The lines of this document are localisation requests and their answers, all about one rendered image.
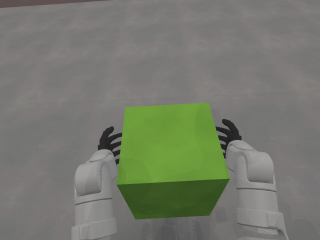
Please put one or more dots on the right robot forearm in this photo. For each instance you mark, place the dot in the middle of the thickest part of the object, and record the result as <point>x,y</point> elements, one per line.
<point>257,200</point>

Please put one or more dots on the carton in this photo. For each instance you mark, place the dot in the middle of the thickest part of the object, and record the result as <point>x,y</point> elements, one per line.
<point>171,162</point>

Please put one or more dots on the robot right hand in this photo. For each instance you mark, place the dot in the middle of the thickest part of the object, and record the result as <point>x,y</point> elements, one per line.
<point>232,134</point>

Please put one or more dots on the robot left hand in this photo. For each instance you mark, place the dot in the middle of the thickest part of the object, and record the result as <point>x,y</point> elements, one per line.
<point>105,142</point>

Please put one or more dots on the left robot forearm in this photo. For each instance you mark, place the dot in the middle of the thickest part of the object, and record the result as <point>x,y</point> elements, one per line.
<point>94,219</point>

